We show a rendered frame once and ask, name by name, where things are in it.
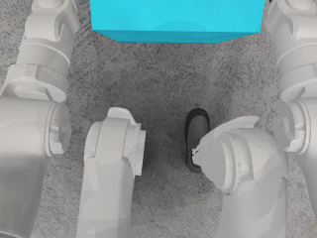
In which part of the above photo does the robot right foot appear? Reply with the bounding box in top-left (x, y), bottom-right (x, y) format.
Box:
top-left (184, 108), bottom-right (210, 174)

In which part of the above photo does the left robot upper arm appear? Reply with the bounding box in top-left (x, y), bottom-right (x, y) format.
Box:
top-left (0, 96), bottom-right (71, 238)

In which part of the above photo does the right robot upper arm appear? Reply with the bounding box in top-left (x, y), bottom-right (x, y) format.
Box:
top-left (274, 97), bottom-right (317, 219)

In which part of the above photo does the carton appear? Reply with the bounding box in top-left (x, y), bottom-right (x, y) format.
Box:
top-left (89, 0), bottom-right (265, 44)

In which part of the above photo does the left robot forearm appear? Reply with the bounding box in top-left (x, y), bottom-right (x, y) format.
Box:
top-left (0, 0), bottom-right (80, 103)

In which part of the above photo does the right robot forearm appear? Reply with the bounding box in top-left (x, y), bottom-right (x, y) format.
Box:
top-left (264, 0), bottom-right (317, 103)

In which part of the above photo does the robot left shin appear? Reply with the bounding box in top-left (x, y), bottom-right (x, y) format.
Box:
top-left (83, 107), bottom-right (137, 164)

